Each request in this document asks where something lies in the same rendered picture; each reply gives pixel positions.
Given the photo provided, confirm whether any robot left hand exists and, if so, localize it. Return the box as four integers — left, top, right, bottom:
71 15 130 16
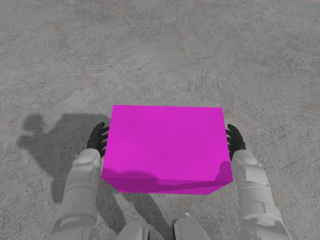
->
86 122 110 158

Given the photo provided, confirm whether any robot left upper arm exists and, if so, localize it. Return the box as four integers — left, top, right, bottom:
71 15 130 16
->
47 225 100 240

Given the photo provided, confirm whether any robot right thigh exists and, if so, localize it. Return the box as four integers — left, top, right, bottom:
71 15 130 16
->
173 217 210 240

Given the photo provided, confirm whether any right robot forearm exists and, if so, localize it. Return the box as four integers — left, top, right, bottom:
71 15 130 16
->
231 149 292 240

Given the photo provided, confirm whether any left robot forearm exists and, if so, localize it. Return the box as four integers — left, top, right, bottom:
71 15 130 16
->
46 148 102 240

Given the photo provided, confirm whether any robot right hand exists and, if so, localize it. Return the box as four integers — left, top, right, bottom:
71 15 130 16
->
225 124 246 161

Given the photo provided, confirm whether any robot thigh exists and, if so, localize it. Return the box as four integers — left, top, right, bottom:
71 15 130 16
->
115 221 149 240
173 217 210 240

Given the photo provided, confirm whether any robot left thigh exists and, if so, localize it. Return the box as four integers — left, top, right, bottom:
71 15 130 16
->
115 221 149 240

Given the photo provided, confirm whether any carton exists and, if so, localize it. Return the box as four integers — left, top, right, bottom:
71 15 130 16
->
101 105 233 195

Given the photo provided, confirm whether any robot right upper arm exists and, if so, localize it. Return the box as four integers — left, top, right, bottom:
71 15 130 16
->
237 225 291 240

